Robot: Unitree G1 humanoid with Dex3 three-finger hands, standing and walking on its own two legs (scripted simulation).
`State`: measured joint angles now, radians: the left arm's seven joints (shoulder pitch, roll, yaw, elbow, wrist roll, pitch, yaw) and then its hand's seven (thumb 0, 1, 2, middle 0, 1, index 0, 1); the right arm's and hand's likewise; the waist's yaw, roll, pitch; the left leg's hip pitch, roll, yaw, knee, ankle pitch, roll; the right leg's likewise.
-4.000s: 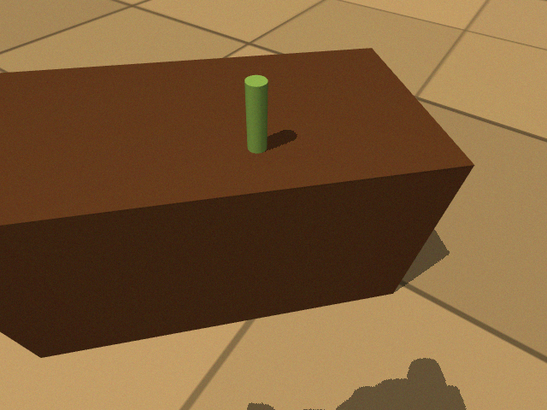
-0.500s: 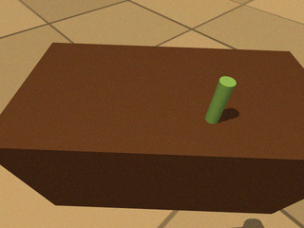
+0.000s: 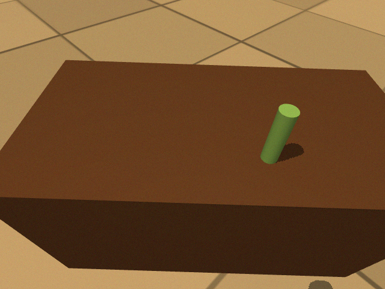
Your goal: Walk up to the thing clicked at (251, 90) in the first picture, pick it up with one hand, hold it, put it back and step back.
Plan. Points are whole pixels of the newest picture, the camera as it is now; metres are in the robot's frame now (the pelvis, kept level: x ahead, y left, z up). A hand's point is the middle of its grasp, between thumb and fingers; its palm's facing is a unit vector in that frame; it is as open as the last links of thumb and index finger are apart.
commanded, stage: stand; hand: right
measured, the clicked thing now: (278, 136) +0.50 -0.23 +0.01
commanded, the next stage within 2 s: rise first in 1.88 s
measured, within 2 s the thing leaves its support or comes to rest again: neither
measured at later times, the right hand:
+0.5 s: hand out of the picture +0.09 -0.25 -0.16, palm faces -0.03 +0.94 -0.34, open 7.4 cm
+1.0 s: hand out of the picture +0.06 -0.26 -0.16, palm faces -0.03 +0.94 -0.33, open 7.4 cm
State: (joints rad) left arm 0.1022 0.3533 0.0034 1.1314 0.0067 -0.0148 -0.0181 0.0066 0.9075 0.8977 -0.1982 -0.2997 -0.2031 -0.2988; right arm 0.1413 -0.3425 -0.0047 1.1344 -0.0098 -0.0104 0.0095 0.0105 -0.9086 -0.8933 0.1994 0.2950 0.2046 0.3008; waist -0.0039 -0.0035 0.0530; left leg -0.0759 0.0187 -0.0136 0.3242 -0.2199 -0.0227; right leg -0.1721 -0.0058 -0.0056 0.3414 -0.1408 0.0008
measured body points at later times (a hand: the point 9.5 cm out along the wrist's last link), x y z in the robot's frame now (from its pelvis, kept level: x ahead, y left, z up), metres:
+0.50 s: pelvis +0.01 +0.00 +0.00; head +0.02 +0.00 +0.45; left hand +0.09 +0.30 -0.13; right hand +0.09 -0.30 -0.13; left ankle -0.03 +0.13 -0.75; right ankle +0.03 -0.12 -0.75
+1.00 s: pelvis +0.00 -0.01 +0.00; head +0.01 -0.01 +0.45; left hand +0.07 +0.30 -0.13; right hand +0.06 -0.31 -0.14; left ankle -0.03 +0.13 -0.75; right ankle +0.03 -0.12 -0.75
